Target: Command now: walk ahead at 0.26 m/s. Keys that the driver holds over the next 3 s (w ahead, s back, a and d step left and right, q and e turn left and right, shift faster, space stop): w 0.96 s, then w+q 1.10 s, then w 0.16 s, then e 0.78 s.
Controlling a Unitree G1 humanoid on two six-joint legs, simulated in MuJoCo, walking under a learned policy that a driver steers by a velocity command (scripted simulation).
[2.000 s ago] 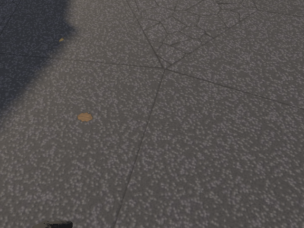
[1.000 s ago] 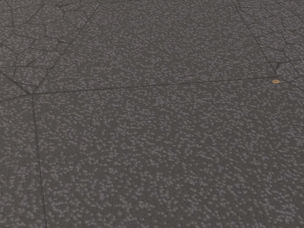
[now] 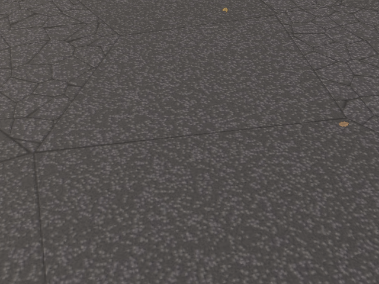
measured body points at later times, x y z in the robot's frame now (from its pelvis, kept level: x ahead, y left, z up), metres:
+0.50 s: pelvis +0.20 +0.00 +0.00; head +0.24 +0.01 +0.45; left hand +0.11 +0.25 -0.14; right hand +0.46 -0.20 -0.07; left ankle +0.37 +0.11 -0.71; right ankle -0.01 -0.12 -0.72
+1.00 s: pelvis +0.47 +0.02 +0.02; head +0.49 +0.02 +0.47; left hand +0.68 +0.25 -0.07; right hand +0.46 -0.25 -0.11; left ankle +0.36 +0.11 -0.72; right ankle +0.67 -0.14 -0.68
